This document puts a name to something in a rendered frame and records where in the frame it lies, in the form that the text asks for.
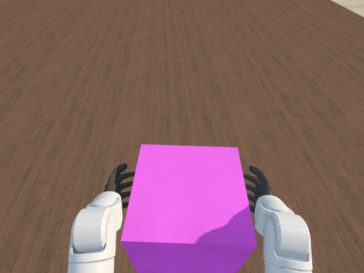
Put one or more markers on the left robot hand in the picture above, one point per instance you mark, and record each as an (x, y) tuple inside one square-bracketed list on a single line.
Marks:
[(114, 183)]

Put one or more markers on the right robot hand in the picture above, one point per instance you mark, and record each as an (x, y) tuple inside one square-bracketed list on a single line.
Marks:
[(262, 186)]

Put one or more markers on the left robot forearm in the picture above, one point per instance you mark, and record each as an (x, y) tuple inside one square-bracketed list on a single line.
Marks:
[(93, 235)]

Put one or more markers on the carton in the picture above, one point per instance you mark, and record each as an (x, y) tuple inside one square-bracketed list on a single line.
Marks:
[(188, 211)]

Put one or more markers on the right robot forearm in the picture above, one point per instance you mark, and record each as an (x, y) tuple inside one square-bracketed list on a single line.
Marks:
[(286, 237)]

